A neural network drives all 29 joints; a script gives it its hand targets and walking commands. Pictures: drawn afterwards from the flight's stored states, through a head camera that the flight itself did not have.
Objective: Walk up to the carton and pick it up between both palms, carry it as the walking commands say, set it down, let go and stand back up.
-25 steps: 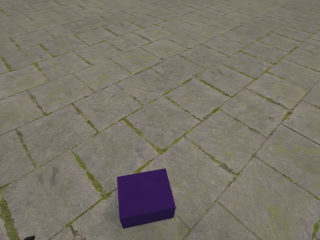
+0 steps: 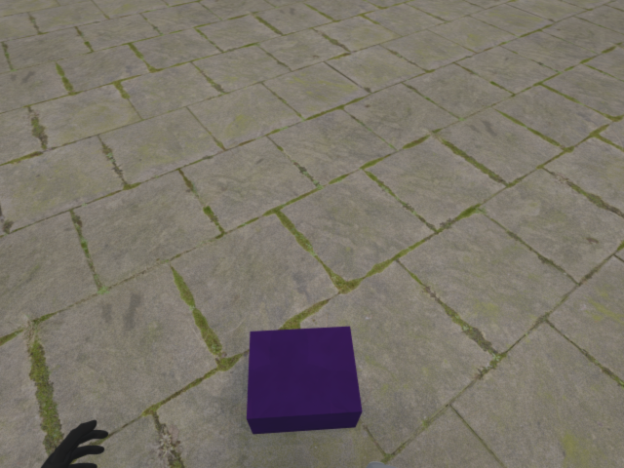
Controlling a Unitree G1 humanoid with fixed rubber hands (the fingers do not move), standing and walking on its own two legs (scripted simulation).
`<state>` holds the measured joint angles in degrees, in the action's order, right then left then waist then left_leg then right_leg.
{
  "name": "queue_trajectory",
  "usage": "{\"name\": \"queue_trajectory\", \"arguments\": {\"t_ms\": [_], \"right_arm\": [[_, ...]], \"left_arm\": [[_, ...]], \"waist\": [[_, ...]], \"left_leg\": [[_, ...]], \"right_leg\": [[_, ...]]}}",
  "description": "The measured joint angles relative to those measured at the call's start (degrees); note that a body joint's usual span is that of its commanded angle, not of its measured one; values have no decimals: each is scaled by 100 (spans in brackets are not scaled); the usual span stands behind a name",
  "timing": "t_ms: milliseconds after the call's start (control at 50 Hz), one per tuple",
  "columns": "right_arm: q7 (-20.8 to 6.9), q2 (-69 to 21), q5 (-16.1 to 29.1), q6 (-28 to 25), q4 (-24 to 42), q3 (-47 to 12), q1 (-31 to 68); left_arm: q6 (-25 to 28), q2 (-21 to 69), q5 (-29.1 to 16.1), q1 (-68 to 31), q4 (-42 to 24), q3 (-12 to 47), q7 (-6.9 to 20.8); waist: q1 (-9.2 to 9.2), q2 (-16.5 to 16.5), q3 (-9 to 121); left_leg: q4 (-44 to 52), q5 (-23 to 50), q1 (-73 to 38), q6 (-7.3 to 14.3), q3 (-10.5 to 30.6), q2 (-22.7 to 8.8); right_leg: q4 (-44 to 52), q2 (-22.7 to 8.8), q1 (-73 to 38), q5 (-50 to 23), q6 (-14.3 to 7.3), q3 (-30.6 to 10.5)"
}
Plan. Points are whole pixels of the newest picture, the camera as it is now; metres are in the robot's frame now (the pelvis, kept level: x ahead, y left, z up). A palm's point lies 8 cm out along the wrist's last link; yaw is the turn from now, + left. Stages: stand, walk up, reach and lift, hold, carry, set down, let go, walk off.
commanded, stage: walk up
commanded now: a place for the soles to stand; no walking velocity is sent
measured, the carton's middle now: (302, 379) +0.47 +0.01 -0.66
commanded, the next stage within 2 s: none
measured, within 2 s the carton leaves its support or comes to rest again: neither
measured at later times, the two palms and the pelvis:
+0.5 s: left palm out of the picture +0.10 +0.33 -0.07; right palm out of the picture +0.15 -0.33 -0.07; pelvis +0.01 -0.01 +0.01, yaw +6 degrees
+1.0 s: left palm out of the picture +0.09 +0.33 -0.07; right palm (572, 456) +0.17 -0.33 -0.07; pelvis +0.01 -0.02 +0.01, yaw +8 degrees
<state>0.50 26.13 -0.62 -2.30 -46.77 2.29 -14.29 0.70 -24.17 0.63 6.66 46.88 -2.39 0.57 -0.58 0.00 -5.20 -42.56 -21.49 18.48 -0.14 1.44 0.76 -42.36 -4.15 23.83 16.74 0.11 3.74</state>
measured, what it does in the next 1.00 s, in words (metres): stands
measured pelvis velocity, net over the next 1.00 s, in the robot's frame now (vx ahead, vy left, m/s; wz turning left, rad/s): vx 0.01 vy -0.02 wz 0.14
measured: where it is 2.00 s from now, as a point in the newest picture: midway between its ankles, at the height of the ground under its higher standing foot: outside the picture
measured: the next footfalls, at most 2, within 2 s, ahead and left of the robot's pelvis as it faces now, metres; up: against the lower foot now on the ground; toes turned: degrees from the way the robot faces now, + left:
none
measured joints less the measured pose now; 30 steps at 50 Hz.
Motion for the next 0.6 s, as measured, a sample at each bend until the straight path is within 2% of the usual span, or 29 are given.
{"name": "queue_trajectory", "arguments": {"t_ms": [300,600], "right_arm": [[-10,47,20,2,-251,-67,417],[-13,31,-7,41,-355,-111,469]], "left_arm": [[-8,-160,-16,-247,381,-42,3],[-44,-152,-15,-233,622,-55,42]], "waist": [[139,18,200],[182,23,180]], "left_leg": [[223,32,-22,-58,392,57],[326,142,-7,-86,640,116]], "right_leg": [[323,-76,-235,-26,-53,400],[473,-140,-354,-62,-76,648]]}}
